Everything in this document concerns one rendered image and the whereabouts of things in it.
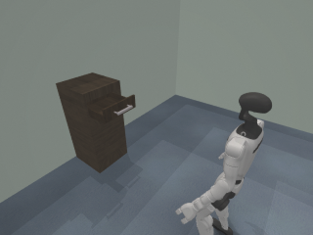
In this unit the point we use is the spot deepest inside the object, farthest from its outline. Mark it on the handle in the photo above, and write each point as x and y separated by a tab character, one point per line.
124	110

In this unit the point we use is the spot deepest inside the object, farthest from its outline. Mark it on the robot right hand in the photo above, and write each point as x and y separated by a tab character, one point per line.
221	156

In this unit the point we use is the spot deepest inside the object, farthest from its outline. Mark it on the drawer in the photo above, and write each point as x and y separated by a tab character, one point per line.
103	108

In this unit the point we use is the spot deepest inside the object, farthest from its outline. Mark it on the humanoid robot head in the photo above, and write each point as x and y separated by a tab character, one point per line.
257	103

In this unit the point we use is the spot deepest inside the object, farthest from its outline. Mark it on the left robot upper arm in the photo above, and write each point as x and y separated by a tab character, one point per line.
234	152

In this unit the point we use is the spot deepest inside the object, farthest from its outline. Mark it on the humanoid robot torso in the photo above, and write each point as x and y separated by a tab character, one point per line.
252	146

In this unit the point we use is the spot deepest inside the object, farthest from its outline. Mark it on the cabinet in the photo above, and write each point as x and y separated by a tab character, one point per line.
98	145

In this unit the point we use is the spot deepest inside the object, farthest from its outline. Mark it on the robot left forearm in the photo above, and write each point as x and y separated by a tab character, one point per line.
215	193

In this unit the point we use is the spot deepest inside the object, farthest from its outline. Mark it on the robot left hand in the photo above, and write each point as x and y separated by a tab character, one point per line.
188	211

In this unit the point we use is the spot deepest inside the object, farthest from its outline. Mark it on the right robot upper arm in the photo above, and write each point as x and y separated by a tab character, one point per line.
260	122

